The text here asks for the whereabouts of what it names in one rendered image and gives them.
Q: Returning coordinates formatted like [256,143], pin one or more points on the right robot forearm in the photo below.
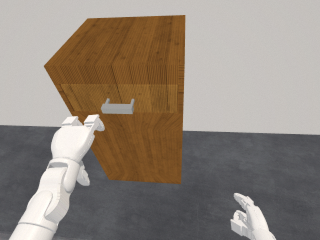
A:
[261,234]

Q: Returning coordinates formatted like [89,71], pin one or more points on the robot left hand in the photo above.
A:
[73,140]

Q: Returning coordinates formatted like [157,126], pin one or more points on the cabinet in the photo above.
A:
[140,50]

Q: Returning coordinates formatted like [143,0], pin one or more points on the robot right hand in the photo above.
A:
[243,224]

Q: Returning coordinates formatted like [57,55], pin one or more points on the handle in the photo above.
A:
[110,108]

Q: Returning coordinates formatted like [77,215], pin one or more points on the left robot forearm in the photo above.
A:
[50,203]

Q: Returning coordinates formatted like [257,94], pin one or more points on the drawer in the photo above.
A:
[148,98]

